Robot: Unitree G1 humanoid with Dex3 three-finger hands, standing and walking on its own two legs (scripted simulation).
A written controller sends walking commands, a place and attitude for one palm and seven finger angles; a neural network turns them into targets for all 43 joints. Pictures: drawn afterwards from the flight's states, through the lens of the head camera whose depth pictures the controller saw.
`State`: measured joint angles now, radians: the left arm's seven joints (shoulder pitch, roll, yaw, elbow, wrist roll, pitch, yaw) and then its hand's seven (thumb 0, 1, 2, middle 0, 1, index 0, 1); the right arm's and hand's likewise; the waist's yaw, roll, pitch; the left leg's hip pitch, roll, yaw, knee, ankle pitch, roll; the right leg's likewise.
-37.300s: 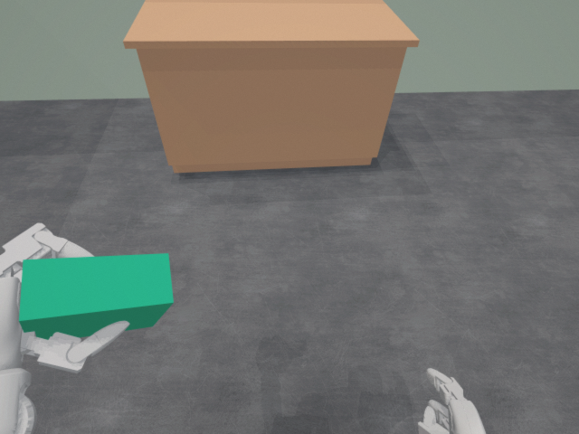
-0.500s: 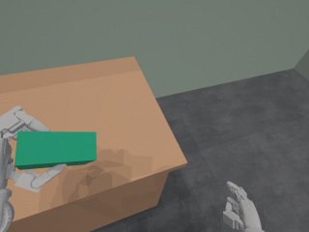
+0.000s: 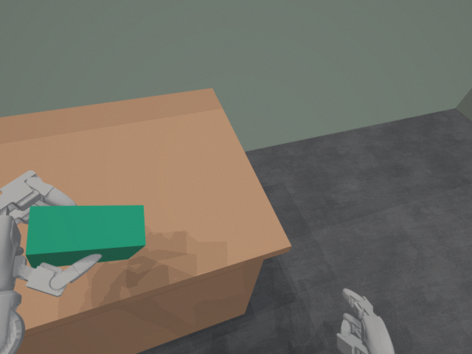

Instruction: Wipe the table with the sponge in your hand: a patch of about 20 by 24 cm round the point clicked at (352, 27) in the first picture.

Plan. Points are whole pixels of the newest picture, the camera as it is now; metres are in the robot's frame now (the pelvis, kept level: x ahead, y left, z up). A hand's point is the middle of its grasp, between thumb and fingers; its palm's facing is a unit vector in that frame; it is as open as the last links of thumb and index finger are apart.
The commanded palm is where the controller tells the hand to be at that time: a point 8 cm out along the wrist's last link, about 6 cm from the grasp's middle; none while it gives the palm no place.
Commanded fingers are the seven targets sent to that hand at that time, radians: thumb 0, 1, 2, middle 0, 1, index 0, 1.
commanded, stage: shuffle to correct the standing spot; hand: left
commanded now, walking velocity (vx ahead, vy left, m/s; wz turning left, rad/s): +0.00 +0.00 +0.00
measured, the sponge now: (104, 236) +0.24 +0.21 +0.11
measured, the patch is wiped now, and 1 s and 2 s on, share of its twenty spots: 0.00 0.00 0.00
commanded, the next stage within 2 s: come to a stop and stand still in 1.72 s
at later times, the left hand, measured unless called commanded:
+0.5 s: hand (86, 236) +0.22 +0.21 +0.15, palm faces +0.34 -0.87 -0.37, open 9.6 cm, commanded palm +0.15 +0.25 +0.17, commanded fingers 0.00 0.10 1.30 -1.20 -1.60 -1.20 -1.60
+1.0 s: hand (129, 235) +0.22 +0.16 +0.16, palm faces +0.29 -0.87 -0.40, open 9.6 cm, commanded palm +0.16 +0.20 +0.17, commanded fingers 0.00 0.10 1.30 -1.20 -1.60 -1.20 -1.60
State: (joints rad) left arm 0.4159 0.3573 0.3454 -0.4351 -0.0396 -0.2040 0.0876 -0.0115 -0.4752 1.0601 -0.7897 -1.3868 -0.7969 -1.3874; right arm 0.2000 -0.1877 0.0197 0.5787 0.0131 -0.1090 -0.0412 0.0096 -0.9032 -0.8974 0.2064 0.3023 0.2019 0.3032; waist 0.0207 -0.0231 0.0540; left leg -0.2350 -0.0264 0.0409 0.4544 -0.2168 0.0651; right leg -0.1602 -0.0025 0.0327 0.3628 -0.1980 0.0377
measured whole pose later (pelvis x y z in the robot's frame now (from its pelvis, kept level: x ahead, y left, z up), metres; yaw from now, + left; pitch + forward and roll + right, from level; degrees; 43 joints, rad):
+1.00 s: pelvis +0.00 -0.08 -0.01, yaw +0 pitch +0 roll -1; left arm 0.48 0.41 0.38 -0.53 -0.09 -0.16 0.06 -0.01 -0.48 1.06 -0.79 -1.39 -0.80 -1.39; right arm 0.22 -0.21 -0.04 0.55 0.02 -0.05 -0.04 0.01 -0.91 -0.90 0.20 0.30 0.20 0.30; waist -0.02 -0.02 0.04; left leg -0.29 0.08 -0.01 0.57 -0.28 -0.05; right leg -0.23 0.11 -0.01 0.50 -0.27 -0.07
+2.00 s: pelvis -0.01 -0.09 -0.01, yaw +0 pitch +0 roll +0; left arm 0.25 0.48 0.49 -0.33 -0.07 -0.20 0.05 -0.01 -0.48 1.06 -0.79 -1.39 -0.80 -1.39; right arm 0.22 -0.22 -0.03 0.57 0.02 -0.11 -0.02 0.01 -0.90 -0.90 0.21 0.30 0.20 0.30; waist 0.03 -0.02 0.08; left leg -0.29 0.07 0.02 0.52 -0.23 -0.01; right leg -0.25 0.09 -0.01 0.51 -0.25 -0.07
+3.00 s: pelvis +0.00 +0.00 +0.00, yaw +0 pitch +0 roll -2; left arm 0.44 0.39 0.35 -0.46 -0.03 -0.22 0.09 -0.01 -0.48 1.07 -0.79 -1.39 -0.80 -1.39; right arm 0.19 -0.19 0.01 0.58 0.01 -0.12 -0.02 0.01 -0.90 -0.90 0.21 0.30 0.20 0.30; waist 0.01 -0.03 0.04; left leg -0.24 -0.05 0.01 0.46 -0.22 0.07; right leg -0.16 0.00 0.04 0.37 -0.21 0.03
